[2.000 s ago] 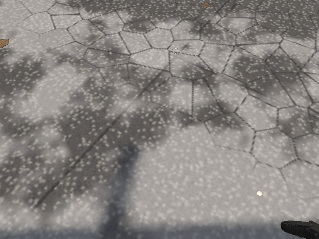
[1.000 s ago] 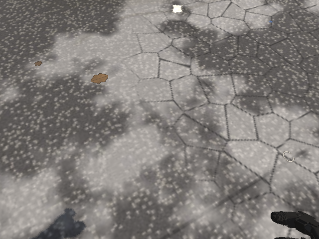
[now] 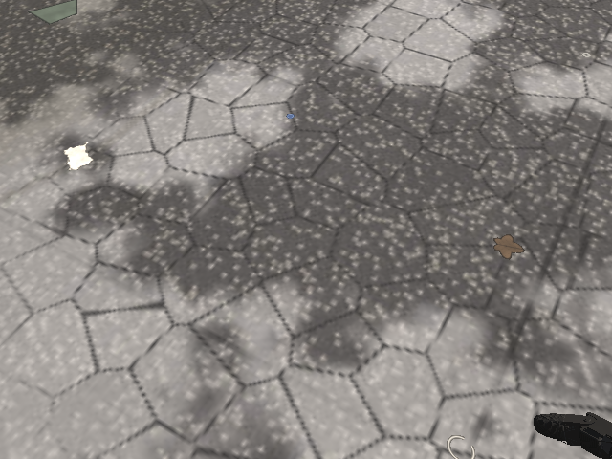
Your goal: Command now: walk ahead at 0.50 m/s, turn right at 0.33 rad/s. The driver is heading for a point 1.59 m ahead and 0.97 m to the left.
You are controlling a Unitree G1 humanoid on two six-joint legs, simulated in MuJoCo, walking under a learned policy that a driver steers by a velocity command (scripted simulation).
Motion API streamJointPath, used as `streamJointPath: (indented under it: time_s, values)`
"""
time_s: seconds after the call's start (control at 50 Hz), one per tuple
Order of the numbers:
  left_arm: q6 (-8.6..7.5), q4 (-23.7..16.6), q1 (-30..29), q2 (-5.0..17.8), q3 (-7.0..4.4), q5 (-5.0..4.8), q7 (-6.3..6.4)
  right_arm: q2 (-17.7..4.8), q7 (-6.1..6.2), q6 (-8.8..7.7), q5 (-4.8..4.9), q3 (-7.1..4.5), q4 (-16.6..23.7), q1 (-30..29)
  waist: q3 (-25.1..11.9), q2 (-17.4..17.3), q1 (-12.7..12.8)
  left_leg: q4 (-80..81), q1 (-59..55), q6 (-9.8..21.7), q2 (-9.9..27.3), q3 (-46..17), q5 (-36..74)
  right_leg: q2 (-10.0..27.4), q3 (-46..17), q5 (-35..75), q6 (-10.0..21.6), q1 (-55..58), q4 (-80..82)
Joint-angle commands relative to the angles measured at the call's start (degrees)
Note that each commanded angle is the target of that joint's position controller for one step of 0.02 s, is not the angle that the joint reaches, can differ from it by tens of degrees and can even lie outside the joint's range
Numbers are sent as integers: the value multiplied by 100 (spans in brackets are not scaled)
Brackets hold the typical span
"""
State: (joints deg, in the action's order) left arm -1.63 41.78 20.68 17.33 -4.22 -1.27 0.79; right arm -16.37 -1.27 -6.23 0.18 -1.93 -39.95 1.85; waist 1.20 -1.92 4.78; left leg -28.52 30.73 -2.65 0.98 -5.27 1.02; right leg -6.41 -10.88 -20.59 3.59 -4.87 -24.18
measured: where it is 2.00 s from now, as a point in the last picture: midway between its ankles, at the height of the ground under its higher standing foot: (200, 272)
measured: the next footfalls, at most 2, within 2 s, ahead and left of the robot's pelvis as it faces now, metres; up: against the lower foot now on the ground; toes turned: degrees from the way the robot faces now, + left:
left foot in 0.04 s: +0.20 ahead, +0.13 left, +0.00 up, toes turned -4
right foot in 0.50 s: +0.43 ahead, -0.09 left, +0.00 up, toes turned +14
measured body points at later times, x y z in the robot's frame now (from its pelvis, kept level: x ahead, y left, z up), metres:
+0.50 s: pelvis +0.27 +0.01 +0.00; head +0.29 +0.02 +0.45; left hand +0.49 +0.27 -0.05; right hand +0.29 -0.28 -0.13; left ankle +0.16 +0.13 -0.74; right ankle +0.39 -0.09 -0.74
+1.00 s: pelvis +0.51 +0.10 -0.02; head +0.54 +0.13 +0.43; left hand +0.38 +0.37 -0.14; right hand +0.83 +0.00 -0.08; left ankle +0.58 +0.24 -0.74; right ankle +0.40 -0.10 -0.73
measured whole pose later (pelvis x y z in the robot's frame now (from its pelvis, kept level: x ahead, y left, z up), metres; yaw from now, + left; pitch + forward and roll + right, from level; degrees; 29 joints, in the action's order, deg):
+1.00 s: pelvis +0.51 +0.10 -0.02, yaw +28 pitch +2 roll -2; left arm -2.8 48.6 20.8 18.0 -4.7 -1.3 0.8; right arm -16.4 -3.3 -1.4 1.2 -3.0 -34.0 2.7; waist 2.8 -1.3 4.3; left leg -33.6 30.0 5.6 0.4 2.1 -5.4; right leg 3.9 13.3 -27.3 -2.9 4.2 -26.3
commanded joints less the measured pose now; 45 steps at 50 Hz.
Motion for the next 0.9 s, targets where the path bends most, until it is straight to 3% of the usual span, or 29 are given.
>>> streamJointPath:
  time_s: [0.02, 0.04, 0.06, 0.08, 0.1, 0.12, 0.14, 0.16, 0.18, 0.22, 0.3, 0.34, 0.4, 0.44, 0.48, 0.5, 0.52, 0.54, 0.56, 0.58, 0.6, 0.62, 0.66, 0.72, 0.82, 0.9]
  values:
    - [-38, -255, -66, 695, -178, 51, 22, -796, -9, -151, -16, -294, 186, 397, -320, 941, -474, 249, -1178, 353, -45, 281, -234, 1422, -959, 2220, 583, -135, -149]
    - [-49, -275, -33, 476, -91, 87, -2, -970, 17, -175, -92, -366, 83, 957, -796, 800, -728, 205, -2100, 636, 231, 77, -320, 1133, -660, 2552, 415, -256, -1072]
    - [-80, -332, 469, 173, 29, 170, 0, -1367, 22, -175, -162, -455, 14, 1661, -1659, -180, -747, 15, -3795, 1269, 1222, -1334, -379, 595, -194, 1302, 142, -1292, -2775]
    - [-146, -341, 997, 87, 82, -1, -15, -1587, -59, -79, -55, -556, -325, 2176, -1899, -1876, -643, 989, -4866, 2092, 2008, -3867, -2118, 10, 360, -1170, -232, -3105, -4365]
    - [-181, -330, 529, 632, -4, -34, -14, -1080, -94, -68, 119, -411, -229, 2015, -1290, -1039, -811, 1341, -4567, 1928, 1925, -4157, -3376, 401, 113, -1073, -200, -3778, -4812]
    - [-207, -470, -234, 821, -58, -12, -15, -834, -84, -30, 105, -331, -146, 1638, -598, -499, -892, 1366, -3885, 1708, 1686, -3375, -3102, 637, 282, -520, -179, -3936, -4759]
    - [-251, -572, -650, 756, -38, 80, -11, -777, -81, 11, 29, -289, -80, 1436, -262, -144, -861, 1411, -3288, 1649, 1422, -2806, -2342, 769, 449, -216, -187, -3834, -4546]
    - [-311, -641, -799, 659, -42, 162, -21, -723, -67, 42, 4, -269, -71, 1319, -79, -83, -750, 1468, -2916, 1640, 1223, -2455, -1718, 918, 471, 29, -212, -3717, -4144]
    - [-349, -657, -761, 556, -35, 194, -37, -662, -41, 50, -29, -238, -64, 1294, -138, -230, -629, 1526, -2718, 1595, 1025, -2173, -1235, 1001, 490, 187, -241, -3417, -3822]
    - [-368, -673, -731, 384, 3, 201, -61, -634, 1, 71, 26, -234, -99, 1364, -250, -424, -542, 1602, -2549, 1649, 860, -1824, -626, 983, 633, 155, -363, -3128, -3168]
    - [-396, -829, -1424, 127, 130, 184, -97, -961, 140, 157, 108, -351, -198, 1547, -128, -360, -706, 1698, -1931, 1620, 691, -1347, -365, 798, 811, 1066, -588, -2560, -1596]
    - [-432, -871, -1743, 163, 130, 131, -133, -998, 177, 218, 119, -369, -256, 1720, -103, -356, -824, 1657, -1738, 1527, 632, -1301, -424, 653, 803, 1756, -653, -2185, -1076]
    - [-481, -969, -2062, 294, 84, 74, -161, -963, 201, 293, 159, -373, -331, 1982, -86, -354, -875, 1405, -1799, 1409, 671, -1555, -747, 542, 676, 1961, -638, -1811, -595]
    - [-519, -975, -1997, 415, 22, 51, -158, -971, 216, 333, 162, -391, -322, 1973, -98, -432, -730, 1147, -1855, 1292, 713, -1807, -929, 544, 647, 1792, -536, -1418, -341]
    - [-538, -805, -1371, 576, -90, 78, -105, -769, 217, 349, 139, -343, -267, 1890, -321, -428, -351, 521, -1620, 1052, 440, -1745, -909, 689, 679, 1644, -300, -374, -8]
    - [-543, -719, -642, 831, -179, 153, -48, -484, 198, 323, 81, -244, -164, 1782, -856, -88, 22, -665, -1132, 846, 149, -1380, -1161, 1384, 82, 1343, 10, 741, -46]
    - [-462, -625, -19, 1318, -292, 211, -14, -53, 204, 261, 83, -118, -35, 2296, -1599, 1324, -17, -2463, 293, 493, -565, -531, -2977, 2651, -1688, 767, 674, 2370, 169]
    - [-390, -433, 205, 1227, -307, 143, -79, -395, 215, 230, 221, -157, 54, 2481, -1568, 2004, -72, -3605, 1397, 411, -305, -291, -3582, 3227, -3329, -826, 1126, 2394, 673]
    - [-399, -490, -62, 777, -193, 110, -89, -807, 228, 257, 237, -274, -11, 2098, -795, 1219, 2, -4077, 1647, 375, -18, -407, -3063, 2920, -2804, -1178, 957, 1762, 854]
    - [-392, -489, -336, 562, -123, 122, -93, -852, 221, 295, 178, -307, 21, 1757, -332, 884, -54, -4123, 1592, 343, 128, -277, -2608, 2637, -1928, -523, 768, 1187, 906]
    - [-392, -471, -583, 398, -65, 156, -107, -768, 208, 324, 129, -313, 31, 1635, -111, 734, -176, -3986, 1416, 303, 260, -228, -2274, 2380, -1320, 178, 685, 722, 1033]
    - [-397, -425, -739, 295, -33, 192, -110, -683, 181, 355, 116, -326, 69, 1558, 30, 812, -291, -3823, 1260, 286, 397, -215, -2048, 2212, -848, 721, 632, 389, 1155]
    - [-443, -337, -825, 306, -55, 186, -113, -450, 129, 416, 138, -288, 148, 1475, 84, 891, -379, -3639, 1019, 241, 506, -76, -1748, 2052, -186, 1404, 614, 17, 1392]
    - [-486, -167, -751, 513, -136, 158, -99, -313, 78, 445, 99, -240, 347, 1160, 99, 675, -383, -3037, 1153, 141, 568, -36, -1219, 2106, 411, 2197, 742, 16, 1556]
    - [-424, 54, -598, 790, -201, 111, -51, -212, -102, 382, 102, -149, 599, 358, 220, 497, -138, -1448, 721, 253, 466, 342, 56, 1999, 1368, 2580, 569, 91, 1603]
    - [-315, 262, -312, 998, -264, -3, -41, -313, -214, 400, 121, -168, 892, -152, 347, 486, -82, -839, 635, 518, 328, 593, -291, 2211, 1704, 3096, 396, 695, 1342]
